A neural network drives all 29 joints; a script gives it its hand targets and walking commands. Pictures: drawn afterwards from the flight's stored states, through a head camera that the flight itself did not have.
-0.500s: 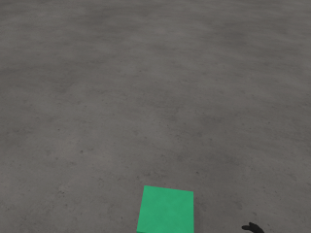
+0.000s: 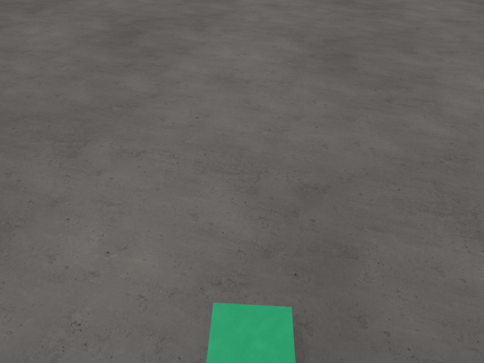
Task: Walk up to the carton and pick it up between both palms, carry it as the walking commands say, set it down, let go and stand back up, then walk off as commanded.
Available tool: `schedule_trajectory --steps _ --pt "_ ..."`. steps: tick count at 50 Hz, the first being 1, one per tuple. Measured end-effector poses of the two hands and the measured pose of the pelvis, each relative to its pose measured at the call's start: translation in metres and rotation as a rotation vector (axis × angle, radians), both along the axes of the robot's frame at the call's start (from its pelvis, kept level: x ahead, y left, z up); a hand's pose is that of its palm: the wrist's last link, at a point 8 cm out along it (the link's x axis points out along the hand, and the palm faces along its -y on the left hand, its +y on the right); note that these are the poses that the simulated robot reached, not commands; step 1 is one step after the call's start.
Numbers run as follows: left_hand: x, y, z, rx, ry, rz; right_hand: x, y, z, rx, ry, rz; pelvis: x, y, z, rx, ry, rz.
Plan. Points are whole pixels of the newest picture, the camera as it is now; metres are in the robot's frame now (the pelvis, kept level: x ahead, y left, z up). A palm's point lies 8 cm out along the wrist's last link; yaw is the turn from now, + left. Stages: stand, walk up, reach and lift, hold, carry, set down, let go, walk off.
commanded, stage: stand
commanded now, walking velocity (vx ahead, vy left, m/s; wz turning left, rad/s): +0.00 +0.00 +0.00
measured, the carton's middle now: (250, 346) +0.36 -0.03 -0.69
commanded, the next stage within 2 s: walk off in 1.16 s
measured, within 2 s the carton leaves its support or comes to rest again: neither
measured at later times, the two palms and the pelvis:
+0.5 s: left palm out of the picture -0.02 +0.25 -0.13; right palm out of the picture -0.06 -0.25 -0.13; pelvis -0.02 +0.00 +0.00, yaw -2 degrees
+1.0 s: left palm out of the picture -0.09 +0.23 -0.14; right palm out of the picture -0.10 -0.21 -0.13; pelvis -0.04 +0.02 +0.01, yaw -2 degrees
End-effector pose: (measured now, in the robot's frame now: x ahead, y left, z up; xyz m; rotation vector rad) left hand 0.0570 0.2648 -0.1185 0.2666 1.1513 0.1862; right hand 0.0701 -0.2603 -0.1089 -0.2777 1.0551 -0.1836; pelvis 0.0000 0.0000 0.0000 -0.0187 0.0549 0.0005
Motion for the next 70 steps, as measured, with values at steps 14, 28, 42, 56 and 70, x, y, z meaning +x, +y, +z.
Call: schedule_trajectory --steps 14,28,42,56,70 --pt "-0.057 -0.014 -0.014 -0.032 0.188 0.014 -0.087 -0.007 -0.013 -0.005 0.253 -0.070 -0.010 -0.001 0.002 0.006 -0.032 -0.018" --pt "-0.081 -0.016 -0.015 -0.031 0.247 0.014 -0.135 0.018 -0.023 0.053 0.355 -0.103 -0.022 0.000 0.005 0.003 -0.060 -0.033" --pt "-0.136 -0.036 -0.023 -0.104 0.364 0.032 -0.169 0.040 -0.025 0.080 0.425 -0.123 -0.036 0.009 0.006 0.001 -0.076 -0.034" --pt "-0.149 -0.025 -0.024 -0.103 0.388 0.024 -0.188 0.065 -0.028 0.110 0.449 -0.140 -0.049 0.022 0.005 0.005 -0.074 -0.047" --pt "-0.137 -0.018 -0.032 -0.127 0.379 0.000 -0.182 0.079 -0.025 0.101 0.399 -0.169 -0.053 0.036 0.003 -0.004 -0.074 -0.063"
